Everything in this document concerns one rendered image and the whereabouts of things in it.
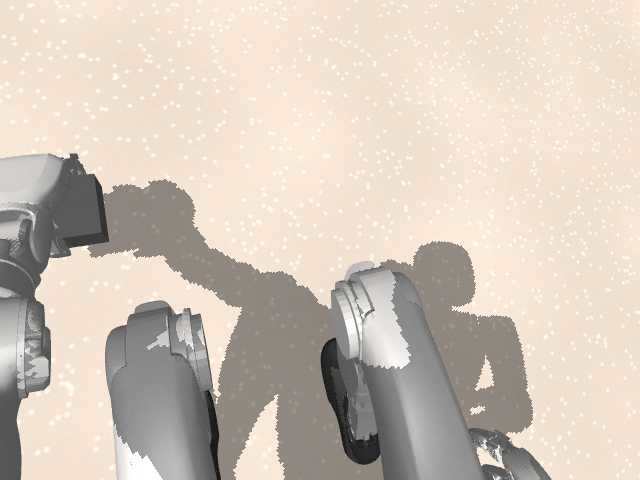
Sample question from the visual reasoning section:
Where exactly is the right robot hand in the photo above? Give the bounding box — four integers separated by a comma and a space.
468, 428, 552, 480

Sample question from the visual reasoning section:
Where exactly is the left robot arm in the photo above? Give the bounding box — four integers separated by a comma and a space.
0, 203, 54, 480

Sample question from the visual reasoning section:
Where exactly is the small box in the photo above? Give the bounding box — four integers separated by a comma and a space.
51, 174, 109, 248

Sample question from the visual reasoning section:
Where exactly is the right robot foot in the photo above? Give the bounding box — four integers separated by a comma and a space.
321, 337, 380, 465

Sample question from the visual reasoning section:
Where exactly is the left robot hand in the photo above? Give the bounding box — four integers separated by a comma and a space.
0, 153, 86, 258

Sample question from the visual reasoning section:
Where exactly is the left robot foot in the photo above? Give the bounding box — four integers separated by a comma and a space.
205, 390, 221, 480

